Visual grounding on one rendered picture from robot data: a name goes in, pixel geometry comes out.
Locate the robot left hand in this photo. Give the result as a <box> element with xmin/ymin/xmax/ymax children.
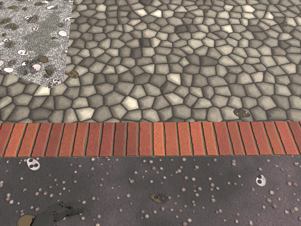
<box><xmin>30</xmin><ymin>201</ymin><xmax>87</xmax><ymax>226</ymax></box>

